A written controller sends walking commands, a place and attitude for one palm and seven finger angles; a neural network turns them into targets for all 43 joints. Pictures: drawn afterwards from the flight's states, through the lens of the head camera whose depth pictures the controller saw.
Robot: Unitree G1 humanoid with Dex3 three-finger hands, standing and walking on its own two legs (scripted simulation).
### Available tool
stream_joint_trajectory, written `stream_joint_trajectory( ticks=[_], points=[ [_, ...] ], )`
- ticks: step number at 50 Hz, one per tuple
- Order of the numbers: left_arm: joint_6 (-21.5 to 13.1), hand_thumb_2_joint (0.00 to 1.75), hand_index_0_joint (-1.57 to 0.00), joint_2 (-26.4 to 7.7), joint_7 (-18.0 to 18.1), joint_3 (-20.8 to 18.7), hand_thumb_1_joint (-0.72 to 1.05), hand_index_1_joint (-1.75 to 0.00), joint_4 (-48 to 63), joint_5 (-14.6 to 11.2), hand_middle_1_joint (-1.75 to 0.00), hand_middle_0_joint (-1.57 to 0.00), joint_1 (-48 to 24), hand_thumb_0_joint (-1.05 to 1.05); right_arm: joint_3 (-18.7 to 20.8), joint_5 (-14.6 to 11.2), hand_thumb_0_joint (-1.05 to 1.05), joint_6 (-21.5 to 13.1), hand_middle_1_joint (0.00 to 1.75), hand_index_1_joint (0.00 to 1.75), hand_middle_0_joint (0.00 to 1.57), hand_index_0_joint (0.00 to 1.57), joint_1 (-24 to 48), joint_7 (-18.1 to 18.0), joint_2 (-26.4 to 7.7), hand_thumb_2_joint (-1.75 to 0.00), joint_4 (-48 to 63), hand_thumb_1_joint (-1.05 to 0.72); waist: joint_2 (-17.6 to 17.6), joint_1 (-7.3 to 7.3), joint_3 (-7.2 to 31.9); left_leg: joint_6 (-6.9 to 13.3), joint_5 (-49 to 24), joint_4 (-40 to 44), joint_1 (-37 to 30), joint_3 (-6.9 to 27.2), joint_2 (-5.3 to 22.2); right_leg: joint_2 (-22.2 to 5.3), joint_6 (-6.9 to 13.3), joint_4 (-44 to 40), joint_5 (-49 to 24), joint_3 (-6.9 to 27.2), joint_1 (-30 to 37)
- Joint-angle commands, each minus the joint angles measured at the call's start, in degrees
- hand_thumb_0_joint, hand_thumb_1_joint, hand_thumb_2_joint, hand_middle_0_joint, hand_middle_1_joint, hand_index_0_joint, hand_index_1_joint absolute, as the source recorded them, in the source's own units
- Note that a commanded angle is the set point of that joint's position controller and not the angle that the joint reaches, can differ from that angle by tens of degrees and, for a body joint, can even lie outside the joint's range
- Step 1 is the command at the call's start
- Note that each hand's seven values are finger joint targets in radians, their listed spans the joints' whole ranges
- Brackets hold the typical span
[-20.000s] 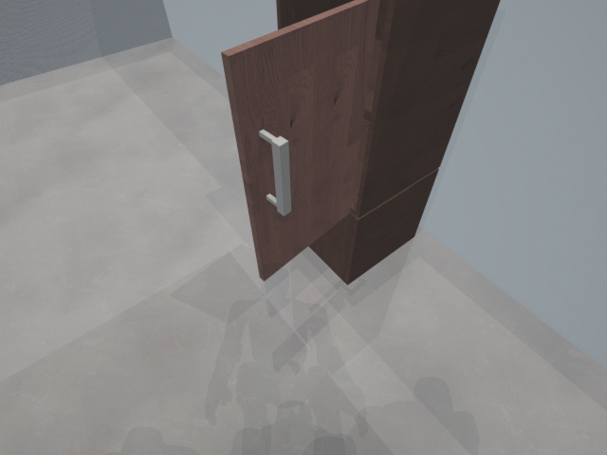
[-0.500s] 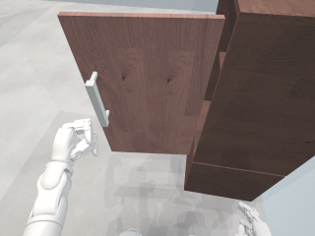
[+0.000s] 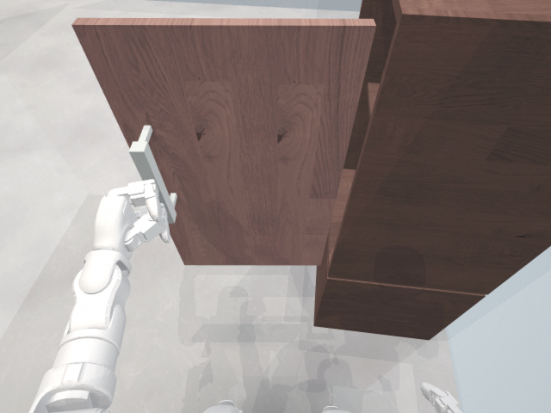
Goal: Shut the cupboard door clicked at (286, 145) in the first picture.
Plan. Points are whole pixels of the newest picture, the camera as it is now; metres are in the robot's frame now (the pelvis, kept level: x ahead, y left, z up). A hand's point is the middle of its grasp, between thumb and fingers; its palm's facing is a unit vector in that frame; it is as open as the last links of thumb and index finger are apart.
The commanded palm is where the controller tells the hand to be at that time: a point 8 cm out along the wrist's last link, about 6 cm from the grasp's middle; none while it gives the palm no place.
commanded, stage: bring the fist close to the handle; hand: left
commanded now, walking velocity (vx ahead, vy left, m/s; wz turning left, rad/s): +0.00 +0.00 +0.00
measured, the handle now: (158, 178) +0.47 +0.20 +0.06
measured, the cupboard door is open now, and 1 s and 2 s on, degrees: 97 84 67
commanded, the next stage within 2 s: push the door shut along its arc in 0.16 s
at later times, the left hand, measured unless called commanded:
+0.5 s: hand (159, 212) +0.39 +0.18 +0.07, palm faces -0.05 -1.00 -0.04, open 3.1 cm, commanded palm +0.38 +0.22 +0.07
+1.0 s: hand (171, 182) +0.45 +0.17 +0.07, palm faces -0.16 -0.99 -0.04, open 3.3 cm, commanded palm +0.46 +0.20 +0.07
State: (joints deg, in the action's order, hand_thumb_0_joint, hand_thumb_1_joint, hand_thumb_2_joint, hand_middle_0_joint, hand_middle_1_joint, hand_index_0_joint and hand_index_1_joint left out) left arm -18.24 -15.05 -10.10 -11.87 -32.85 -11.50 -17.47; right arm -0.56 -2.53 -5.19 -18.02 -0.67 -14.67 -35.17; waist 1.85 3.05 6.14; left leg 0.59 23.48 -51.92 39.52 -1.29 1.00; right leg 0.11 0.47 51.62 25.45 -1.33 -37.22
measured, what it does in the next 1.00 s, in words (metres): stands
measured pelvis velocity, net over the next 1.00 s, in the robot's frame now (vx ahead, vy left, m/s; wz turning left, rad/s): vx -0.02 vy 0.01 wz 0.02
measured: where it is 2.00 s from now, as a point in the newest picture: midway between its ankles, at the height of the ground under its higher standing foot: outside the picture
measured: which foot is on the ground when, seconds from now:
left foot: down 0.00-1.00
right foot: down 0.00-1.00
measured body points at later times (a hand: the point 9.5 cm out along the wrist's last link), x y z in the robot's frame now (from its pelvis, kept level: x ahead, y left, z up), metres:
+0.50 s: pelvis +0.00 +0.00 +0.00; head +0.05 +0.01 +0.44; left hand +0.39 +0.23 +0.07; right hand +0.12 -0.25 -0.11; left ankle +0.02 +0.11 -0.69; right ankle +0.00 -0.11 -0.69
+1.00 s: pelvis -0.02 +0.01 -0.02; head +0.08 +0.02 +0.42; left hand +0.45 +0.23 +0.07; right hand +0.03 -0.26 -0.14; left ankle +0.02 +0.11 -0.69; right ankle +0.00 -0.11 -0.69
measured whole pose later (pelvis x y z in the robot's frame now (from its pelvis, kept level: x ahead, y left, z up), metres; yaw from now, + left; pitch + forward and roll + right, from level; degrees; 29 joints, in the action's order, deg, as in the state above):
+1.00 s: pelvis -0.02 +0.01 -0.02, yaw +1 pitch +17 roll -2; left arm -19.7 -24.9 -20.1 -12.1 -64.1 -9.6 -49.1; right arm -1.6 -2.1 -3.7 -20.0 -1.2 -16.0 -39.1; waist 1.9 6.8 5.7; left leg 1.3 23.9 -59.6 52.6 1.0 0.6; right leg -0.3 0.1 57.3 25.7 -3.5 -48.5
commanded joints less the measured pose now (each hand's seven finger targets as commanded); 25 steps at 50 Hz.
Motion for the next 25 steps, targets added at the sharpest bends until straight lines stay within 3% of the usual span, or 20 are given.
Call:
stream_joint_trajectory(
  ticks=[1, 2, 8, 10, 11, 13, 15, 18, 19, 20, 22, 24, 25],
  points=[
    [-4.25, 0.9, -1.3, -8.44, 0.2, -1.53, 0.9, -1.5, 13.34, -0.94, -1.5, -1.3, -15.95, 0.0, 3.12, -0.52, 0.0, -2.36, 0.3, 0.3, 0.2, 0.2, 1.64, -0.69, -7.64, -0.9, 7.49, -0.9, -0.87, -0.34, 15.36, 0.96, -13.11, 6.5, -10.13, 0.9, -0.71, 0.28, 0.4, -7.25, -17.54, 0.18, 6.64],
    [-4.35, 0.9, -1.3, -9.27, 0.2, -2.09, 0.9, -1.5, 12.41, -1.03, -1.5, -1.3, -17.69, 0.0, 3.13, -0.58, 0.0, -2.31, 0.3, 0.3, 0.2, 0.2, 1.42, -0.87, -7.84, -0.9, 6.96, -0.9, -2.55, 0.11, 14.67, 0.97, -12.04, 6.43, -9.46, 1.09, -0.63, 0.32, 0.29, -7.43, -16.58, 0.21, 6.1],
    [-5.29, 0.9, -1.3, -10.44, 0.02, -2.11, 0.9, -1.5, 11.96, -0.82, -1.5, -1.3, -22.61, 0.0, 3.0, -0.53, 0.0, -2.36, 0.3, 0.3, 0.2, 0.2, 1.79, -1.58, -7.82, -0.9, 5.94, -0.9, -0.25, 0.6, 16.44, 1.0, -10.68, 6.09, -10.44, 1.44, -0.73, 0.21, 0.42, -7.18, -14.7, 0.5, 5.4],
    [-5.14, 0.9, -1.3, -13.04, -0.02, -4.69, 0.9, -1.5, 10.45, -0.77, -1.5, -1.3, -20.83, 0.0, 3.07, -0.3, 0.0, -2.16, 0.3, 0.3, 0.2, 0.2, 1.47, -1.81, -8.23, -0.9, 5.8, -0.9, -0.42, -0.39, 17.31, 1.02, -11.32, 5.98, -10.23, 1.65, -0.73, 0.3, 0.54, -6.94, -15.19, 0.61, 6.41],
    [-4.86, 0.9, -1.3, -11.35, -0.44, -3.04, 0.9, -1.5, 9.91, -0.92, -1.5, -1.3, -20.86, 0.0, 2.79, -0.5, 0.0, -2.09, 0.3, 0.3, 0.2, 0.2, 1.81, -1.75, -7.87, -0.9, 6.07, -0.9, -0.32, 0.14, 16.81, 1.03, -11.08, 6.21, -9.91, 1.43, -0.78, 0.14, 0.47, -7.16, -15.22, 0.63, 6.33],
    [-4.49, 0.9, -1.3, -11.38, -0.98, -3.71, 0.9, -1.5, 8.51, -1.38, -1.5, -1.3, -20.28, 0.0, 2.84, -0.54, 0.0, -2.09, 0.3, 0.3, 0.2, 0.2, 1.72, -1.69, -7.92, -0.9, 6.26, -0.9, -0.9, -0.45, 16.84, 0.91, -11.39, 6.25, -9.29, 1.47, -0.86, 0.17, 0.53, -7.07, -15.64, 0.58, 6.83],
    [-4.23, 0.9, -1.3, -13.37, -1.72, -4.52, 0.9, -1.5, 7.48, -0.99, -1.5, -1.3, -21.25, 0.0, 2.83, -0.49, 0.0, -1.79, 0.3, 0.3, 0.2, 0.2, 1.4, -1.75, -8.39, -0.9, 6.04, -0.9, -0.57, -0.03, 16.29, 1.08, -12.13, 5.82, -9.34, 1.55, -0.78, 0.17, 0.57, -6.93, -16.56, 0.68, 6.51],
    [-4.54, 0.9, -1.3, -10.79, -3.39, -1.44, 0.9, -1.5, 8.32, -1.14, -1.5, -1.3, -26.31, 0.0, 2.96, -0.67, 0.0, -1.82, 0.3, 0.3, 0.2, 0.2, 0.99, -1.66, -8.15, -0.9, 6.06, -0.9, 1.48, 1.07, 18.07, 0.76, -14.35, 5.34, -12.23, 2.1, -0.46, 0.26, 0.75, -6.1, -17.67, 0.03, 4.34],
    [-4.43, 0.9, -1.3, -10.23, -3.76, -1.03, 0.9, -1.5, 7.56, -1.48, -1.5, -1.3, -26.5, 0.0, 2.95, -0.72, 0.0, -1.87, 0.3, 0.3, 0.2, 0.2, 0.88, -1.61, -8.18, -0.9, 6.06, -0.9, 0.58, 1.06, 17.87, 0.77, -14.17, 5.28, -12.18, 2.23, -0.57, 0.33, 0.76, -6.26, -17.49, -0.06, 4.34],
    [-4.2, 0.9, -1.3, -12.07, -3.82, -2.47, 0.9, -1.5, 6.0, -1.38, -1.5, -1.3, -26.14, 0.0, 2.99, -0.71, 0.0, -1.62, 0.3, 0.3, 0.2, 0.2, 0.63, -1.79, -8.65, -0.9, 5.84, -0.9, -0.23, 1.12, 16.9, 0.92, -13.82, 5.06, -11.63, 2.43, -0.41, 0.4, 0.81, -6.45, -17.13, 0.01, 3.99],
    [-4.13, 0.9, -1.3, -11.04, -4.52, -0.63, 0.9, -1.5, 4.15, -1.15, -1.5, -1.3, -31.88, 0.0, 2.7, -0.83, 0.0, -1.48, 0.3, 0.3, 0.2, 0.2, 0.47, -1.82, -8.56, -0.9, 5.24, -0.9, -0.4, 2.41, 16.24, 0.86, -12.2, 5.02, -10.99, 2.86, -0.4, 0.32, 0.74, -6.12, -15.43, -0.18, 1.97],
    [-3.81, 0.9, -1.3, -11.62, -4.75, -1.06, 0.9, -1.5, 1.09, -0.89, -1.5, -1.3, -34.29, 0.0, 2.67, -0.76, 0.0, -1.24, 0.3, 0.3, 0.2, 0.2, 0.01, -1.84, -8.78, -0.9, 4.92, -0.9, -0.21, 2.6, 15.72, 0.85, -11.18, 4.84, -10.78, 3.08, -0.5, 0.3, 0.79, -6.18, -14.17, -0.22, 0.59],
    [-3.83, 0.9, -1.3, -13.67, -4.61, -2.36, 0.9, -1.5, -0.14, -0.43, -1.5, -1.3, -35.43, 0.0, 2.71, -0.65, 0.0, -0.91, 0.3, 0.3, 0.2, 0.2, -0.41, -1.95, -9.18, -0.9, 4.61, -0.9, -0.56, 2.44, 15.76, 0.92, -10.86, 4.68, -10.58, 3.31, -0.42, 0.36, 0.89, -6.12, -13.64, -0.19, 0.56]
  ],
)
